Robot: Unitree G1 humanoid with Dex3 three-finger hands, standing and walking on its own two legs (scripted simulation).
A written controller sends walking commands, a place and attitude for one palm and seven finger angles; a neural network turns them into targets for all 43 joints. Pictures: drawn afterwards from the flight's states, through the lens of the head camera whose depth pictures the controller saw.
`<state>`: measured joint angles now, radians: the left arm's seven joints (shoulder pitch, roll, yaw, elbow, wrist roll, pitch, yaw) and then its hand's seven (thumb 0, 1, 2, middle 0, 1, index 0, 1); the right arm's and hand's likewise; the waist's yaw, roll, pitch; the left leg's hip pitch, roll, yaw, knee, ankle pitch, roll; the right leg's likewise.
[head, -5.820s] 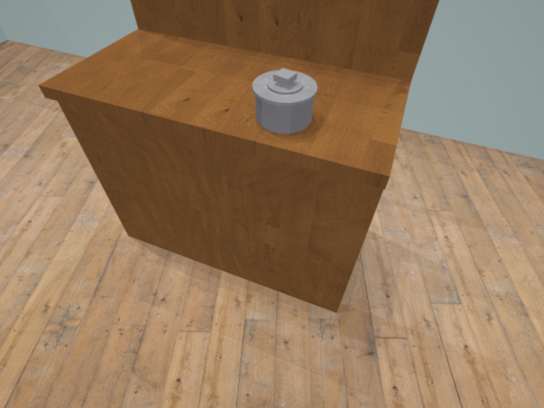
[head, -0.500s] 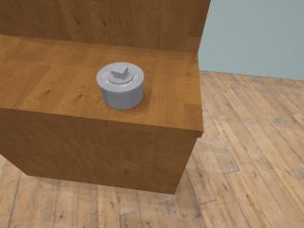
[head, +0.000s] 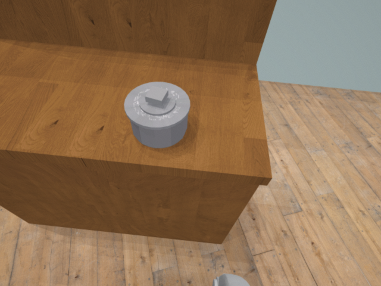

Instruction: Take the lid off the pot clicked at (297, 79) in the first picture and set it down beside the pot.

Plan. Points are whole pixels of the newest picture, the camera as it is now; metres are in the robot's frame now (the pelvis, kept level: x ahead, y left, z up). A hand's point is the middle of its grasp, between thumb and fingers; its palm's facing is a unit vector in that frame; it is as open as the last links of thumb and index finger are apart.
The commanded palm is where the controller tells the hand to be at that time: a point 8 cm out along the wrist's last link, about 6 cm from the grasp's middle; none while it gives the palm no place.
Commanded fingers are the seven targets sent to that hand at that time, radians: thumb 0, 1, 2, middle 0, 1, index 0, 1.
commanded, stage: come to a stop and stand still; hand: left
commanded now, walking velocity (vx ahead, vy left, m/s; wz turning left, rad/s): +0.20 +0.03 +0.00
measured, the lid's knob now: (157, 95) +0.49 +0.12 +0.10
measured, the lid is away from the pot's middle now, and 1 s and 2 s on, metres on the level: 0.00 0.00 0.00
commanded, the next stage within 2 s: look again from close up in 0.96 s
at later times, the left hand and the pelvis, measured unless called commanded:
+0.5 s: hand out of the picture +0.13 +0.16 -0.17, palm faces +0.05 -0.97 -0.24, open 7.3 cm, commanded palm none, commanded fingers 0.00 0.90 0.90 -0.20 -0.30 -0.20 -0.30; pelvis +0.03 -0.02 -0.01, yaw +0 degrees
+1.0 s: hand out of the picture +0.00 +0.19 -0.17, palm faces +0.04 -0.98 -0.21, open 7.4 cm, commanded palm none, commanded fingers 0.00 0.90 0.90 -0.20 -0.30 -0.20 -0.30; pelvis +0.00 +0.00 +0.00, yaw +1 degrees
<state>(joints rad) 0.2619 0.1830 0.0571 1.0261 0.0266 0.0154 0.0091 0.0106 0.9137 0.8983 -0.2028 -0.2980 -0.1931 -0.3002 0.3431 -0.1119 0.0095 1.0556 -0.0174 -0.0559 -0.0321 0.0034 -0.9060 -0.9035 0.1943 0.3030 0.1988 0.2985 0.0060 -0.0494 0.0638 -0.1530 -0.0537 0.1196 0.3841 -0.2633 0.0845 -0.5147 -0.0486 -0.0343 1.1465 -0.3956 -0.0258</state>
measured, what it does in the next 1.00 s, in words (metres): steps on the spot: right foot, then left foot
